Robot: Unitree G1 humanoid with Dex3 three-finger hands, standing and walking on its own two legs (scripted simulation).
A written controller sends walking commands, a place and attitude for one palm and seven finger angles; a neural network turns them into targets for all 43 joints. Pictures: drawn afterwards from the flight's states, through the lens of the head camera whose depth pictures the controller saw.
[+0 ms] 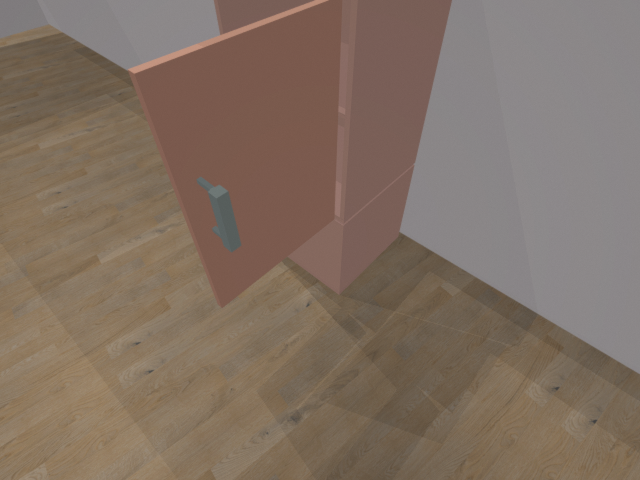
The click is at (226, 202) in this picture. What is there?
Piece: cupboard door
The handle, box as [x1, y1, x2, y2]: [196, 177, 241, 252]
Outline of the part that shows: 199,177 196,179 197,182 208,191 218,225 217,227 215,226 212,229 222,239 224,246 231,252 241,245 228,192 220,185 214,187 203,178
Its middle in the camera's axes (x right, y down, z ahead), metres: -0.19 -0.04 +0.72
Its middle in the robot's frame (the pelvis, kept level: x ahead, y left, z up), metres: +0.56 +0.22 -0.04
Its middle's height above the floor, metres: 0.74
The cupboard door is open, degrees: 89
